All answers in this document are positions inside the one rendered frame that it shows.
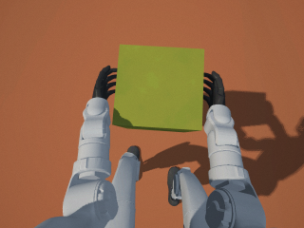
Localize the carton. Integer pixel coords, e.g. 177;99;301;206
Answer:
112;44;204;133

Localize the right robot thigh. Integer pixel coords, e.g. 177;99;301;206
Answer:
174;171;210;228

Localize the robot left shin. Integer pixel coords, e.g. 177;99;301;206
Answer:
119;152;137;162

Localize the right robot upper arm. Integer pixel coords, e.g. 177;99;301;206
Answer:
205;188;266;228

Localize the robot left hand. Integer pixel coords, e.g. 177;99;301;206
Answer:
92;66;118;100

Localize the left robot upper arm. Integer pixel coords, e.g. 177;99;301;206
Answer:
34;180;119;228

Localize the robot right hand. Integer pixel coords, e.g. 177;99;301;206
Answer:
203;70;226;108

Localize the robot left forearm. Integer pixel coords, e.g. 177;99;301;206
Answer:
63;97;111;215

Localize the robot right forearm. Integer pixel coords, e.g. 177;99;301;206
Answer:
203;104;260;202

